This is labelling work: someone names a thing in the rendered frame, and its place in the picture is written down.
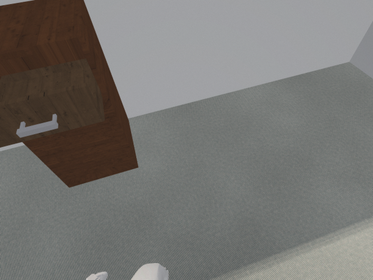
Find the handle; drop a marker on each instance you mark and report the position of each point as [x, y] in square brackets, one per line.
[38, 128]
[15, 53]

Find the cabinet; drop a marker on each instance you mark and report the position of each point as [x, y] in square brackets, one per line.
[60, 31]

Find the robot left thigh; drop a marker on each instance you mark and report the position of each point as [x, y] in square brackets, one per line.
[151, 272]

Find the drawer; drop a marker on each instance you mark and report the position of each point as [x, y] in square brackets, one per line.
[68, 90]

